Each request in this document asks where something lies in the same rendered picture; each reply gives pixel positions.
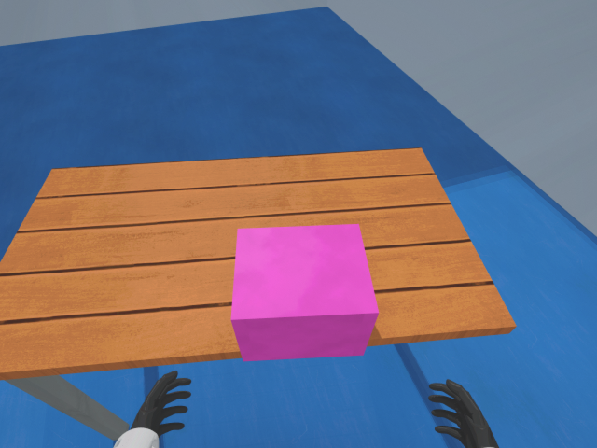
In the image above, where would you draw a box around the table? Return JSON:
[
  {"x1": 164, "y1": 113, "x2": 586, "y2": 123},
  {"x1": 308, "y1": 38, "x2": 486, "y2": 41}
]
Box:
[{"x1": 0, "y1": 147, "x2": 517, "y2": 441}]

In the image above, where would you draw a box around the robot left forearm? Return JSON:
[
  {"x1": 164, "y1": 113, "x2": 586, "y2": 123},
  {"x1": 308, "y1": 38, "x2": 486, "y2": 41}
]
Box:
[{"x1": 113, "y1": 427, "x2": 159, "y2": 448}]

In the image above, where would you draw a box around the carton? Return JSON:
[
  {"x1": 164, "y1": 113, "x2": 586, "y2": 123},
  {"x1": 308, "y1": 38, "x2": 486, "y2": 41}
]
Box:
[{"x1": 231, "y1": 224, "x2": 379, "y2": 361}]

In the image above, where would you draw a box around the left robot hand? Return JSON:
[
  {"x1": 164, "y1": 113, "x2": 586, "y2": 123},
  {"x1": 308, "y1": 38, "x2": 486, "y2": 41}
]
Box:
[{"x1": 130, "y1": 371, "x2": 191, "y2": 437}]

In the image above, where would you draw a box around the right robot hand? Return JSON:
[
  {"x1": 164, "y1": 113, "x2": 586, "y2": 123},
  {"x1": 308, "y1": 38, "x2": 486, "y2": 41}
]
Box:
[{"x1": 428, "y1": 379, "x2": 499, "y2": 448}]

